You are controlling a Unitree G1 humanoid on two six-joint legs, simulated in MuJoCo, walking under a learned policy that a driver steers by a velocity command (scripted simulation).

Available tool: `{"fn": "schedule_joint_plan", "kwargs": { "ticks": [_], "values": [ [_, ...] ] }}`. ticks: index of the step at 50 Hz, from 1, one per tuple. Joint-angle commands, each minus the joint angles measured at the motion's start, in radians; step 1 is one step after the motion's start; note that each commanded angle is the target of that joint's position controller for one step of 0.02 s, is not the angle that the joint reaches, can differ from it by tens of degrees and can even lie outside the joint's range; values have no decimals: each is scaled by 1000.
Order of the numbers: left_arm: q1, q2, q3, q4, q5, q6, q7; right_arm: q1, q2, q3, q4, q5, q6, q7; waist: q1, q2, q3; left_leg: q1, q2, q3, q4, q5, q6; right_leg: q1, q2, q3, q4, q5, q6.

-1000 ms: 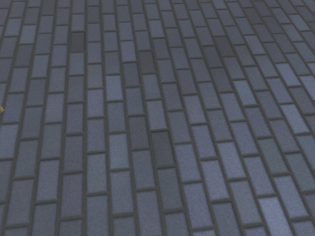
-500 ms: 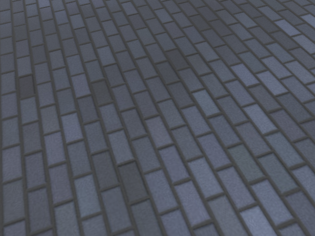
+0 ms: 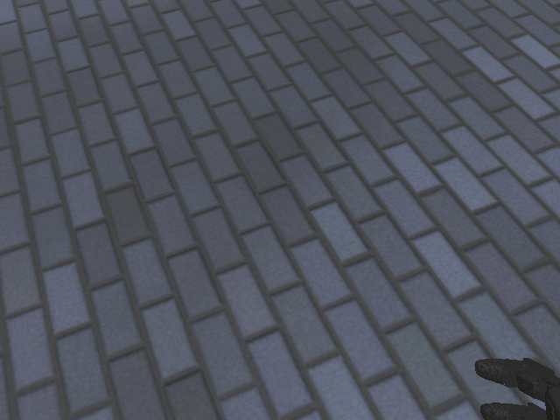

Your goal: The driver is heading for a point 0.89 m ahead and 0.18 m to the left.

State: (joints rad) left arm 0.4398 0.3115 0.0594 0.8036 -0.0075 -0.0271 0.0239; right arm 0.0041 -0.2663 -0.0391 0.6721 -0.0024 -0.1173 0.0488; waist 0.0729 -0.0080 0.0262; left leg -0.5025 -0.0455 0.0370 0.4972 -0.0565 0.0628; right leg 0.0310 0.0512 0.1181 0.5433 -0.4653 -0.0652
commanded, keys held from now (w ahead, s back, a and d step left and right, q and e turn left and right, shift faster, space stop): w+q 0.80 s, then w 0.12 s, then w+e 0.08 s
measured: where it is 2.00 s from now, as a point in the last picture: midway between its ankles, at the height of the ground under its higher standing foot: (226, 256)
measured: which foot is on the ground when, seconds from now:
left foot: down 0.00-0.44, up 0.46-0.92, down 0.94-1.00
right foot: down 0.00-0.00, up 0.02-0.42, down 0.44-0.96, up 0.98-1.00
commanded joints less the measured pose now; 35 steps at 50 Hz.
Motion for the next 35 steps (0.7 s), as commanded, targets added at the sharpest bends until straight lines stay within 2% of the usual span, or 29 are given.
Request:
{"fn": "schedule_joint_plan", "kwargs": {
  "ticks": [1, 2, 3, 4, 5, 6, 8, 10, 13, 16, 18, 20, 21, 22, 23, 24, 25, 26, 27, 28, 29, 31, 33, 35],
  "values": [
    [104, 42, -12, -83, 5, -37, -11, 437, -226, -78, 55, 19, 4, -6, -164, 275, -484, 994, 423, -829, -139, -189, 339, -668, 50, 23, 793, -80, 56],
    [-21, 125, 7, -114, -18, -53, -18, 365, -169, -61, 45, 39, 11, -11, -179, 182, -299, 872, 376, -743, -183, -330, 277, -781, -27, 42, 843, -43, 46],
    [-129, 134, 6, -146, -26, -70, -23, 292, -149, -53, 27, 28, 20, -18, -168, 90, -170, 704, 336, -616, -212, -304, 237, -792, -73, 14, 798, 40, 37],
    [-186, 121, 5, -161, -9, -82, -25, 246, -139, -47, 21, 14, 25, -19, -135, 15, -70, 541, 298, -537, -245, -201, 223, -769, -103, -8, 718, 90, 38],
    [-184, 116, 10, -163, 9, -84, -24, 224, -128, -42, 15, 1, 24, -21, -99, 13, -42, 447, 263, -484, -268, -103, 213, -715, -132, -8, 647, 131, 44],
    [-161, 99, 7, -162, 14, -83, -26, 212, -126, -40, 10, -4, 25, -24, -71, 38, -38, 391, 239, -457, -289, -42, 217, -670, -141, -13, 607, 144, 54],
    [-139, 69, -1, -162, 21, -74, -25, 211, -131, -43, 16, 11, 26, -31, -46, 70, -34, 311, 217, -391, -314, 36, 230, -631, -150, -38, 501, 141, 84],
    [-207, 44, -14, -190, 29, -71, -21, 224, -166, -54, 25, 18, 25, -41, -59, 74, -11, 235, 190, -323, -330, 74, 223, -603, -142, -65, 358, 221, 110],
    [-345, 26, -24, -222, 22, -79, -26, 276, -192, -66, 43, 27, 35, -51, -113, 63, 0, 173, 139, -268, -314, 36, 173, -507, -95, -75, 125, 468, 126],
    [-413, 49, -15, -242, 4, -87, -33, 342, -197, -68, 61, 38, 50, -57, -139, 75, -12, 224, 159, -322, -261, -44, 146, -459, -66, -49, 17, 538, 128],
    [-418, 77, -1, -249, -1, -91, -36, 360, -192, -68, 64, 38, 58, -60, -127, 86, -22, 282, 182, -383, -198, -100, 122, -430, -66, -28, -30, 488, 112],
    [-354, 96, 15, -238, -4, -97, -35, 351, -182, -67, 58, 32, 67, -61, -81, 105, -39, 293, 175, -413, -111, -103, 93, -329, -65, -43, -72, 414, 77],
    [-271, 119, 29, -221, 2, -100, -30, 352, -151, -57, 52, 26, 68, -59, -37, 99, -84, 263, 131, -391, -11, -79, 64, -196, -85, -43, -95, 386, 47],
    [-126, 175, 47, -210, 19, -101, -21, 349, -84, -32, 30, 10, 63, -53, 28, 2, -212, 161, 69, -315, 260, -183, 26, 29, -247, 104, -87, 322, -19],
    [-44, 258, 66, -184, 31, -84, -21, 476, -17, -11, 0, 31, 49, -53, -16, -301, -341, -152, -52, -176, 589, -534, -35, 315, -474, 526, -165, 154, -174],
    [-37, 192, 58, -174, 15, -77, -29, 473, -110, -27, 10, 53, 48, -57, -4, -275, -304, -297, 23, -191, 752, -522, -47, 290, -497, 684, -230, -78, -196],
    [-79, 122, 39, -183, 11, -75, -26, 376, -171, -45, 5, 50, 55, -58, 20, -156, -180, -328, 59, -191, 801, -425, -52, 188, -446, 530, -245, -69, -154],
    [-131, 95, 28, -184, 17, -72, -26, 318, -170, -48, -5, 36, 61, -60, 7, -91, -110, -300, 89, -166, 789, -348, -59, 77, -398, 382, -252, 75, -125],
    [-170, 71, 20, -177, 21, -70, -27, 287, -158, -50, -16, 26, 65, -57, -15, -84, -59, -274, 112, -165, 745, -299, -64, -10, -355, 282, -274, 191, -115],
    [-193, 57, 16, -170, 26, -71, -26, 282, -142, -52, -22, 28, 72, -52, -37, -106, -29, -234, 135, -161, 711, -269, -65, -75, -325, 199, -301, 266, -103],
    [-203, 55, 18, -163, 25, -76, -26, 285, -121, -50, -26, 33, 80, -48, -49, -118, -18, -203, 144, -148, 687, -251, -67, -113, -310, 141, -328, 310, -101],
    [-201, 68, 26, -144, 15, -85, -27, 263, -88, -43, -41, 30, 93, -43, -57, -101, -5, -202, 151, -134, 634, -219, -75, -137, -312, 62, -363, 400, -117],
    [-191, 94, 37, -122, 14, -88, -25, 221, -75, -37, -60, 21, 97, -39, -54, -73, 4, -227, 158, -134, 549, -162, -84, -123, -326, 4, -381, 472, -131],
    [-191, 113, 44, -106, 13, -85, -22, 183, -67, -32, -69, 23, 93, -28, -46, -59, 5, -216, 159, -121, 436, -61, -81, -106, -316, -71, -389, 510, -121]
  ]
}}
